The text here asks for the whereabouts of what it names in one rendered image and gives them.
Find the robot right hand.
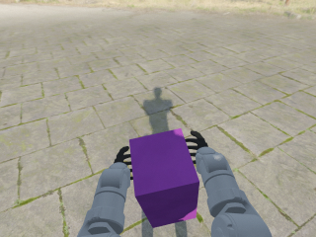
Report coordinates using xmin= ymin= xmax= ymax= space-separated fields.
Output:
xmin=185 ymin=130 xmax=208 ymax=164

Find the robot left hand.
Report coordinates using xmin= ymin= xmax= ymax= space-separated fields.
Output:
xmin=114 ymin=146 xmax=133 ymax=180

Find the left robot forearm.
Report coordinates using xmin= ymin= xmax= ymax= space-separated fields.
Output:
xmin=77 ymin=162 xmax=130 ymax=237

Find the right robot forearm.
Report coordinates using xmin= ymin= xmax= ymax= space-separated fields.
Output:
xmin=196 ymin=146 xmax=273 ymax=237

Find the carton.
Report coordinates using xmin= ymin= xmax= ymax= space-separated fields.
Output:
xmin=129 ymin=128 xmax=199 ymax=228

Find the right robot upper arm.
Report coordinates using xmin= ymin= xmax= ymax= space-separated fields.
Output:
xmin=210 ymin=212 xmax=272 ymax=237

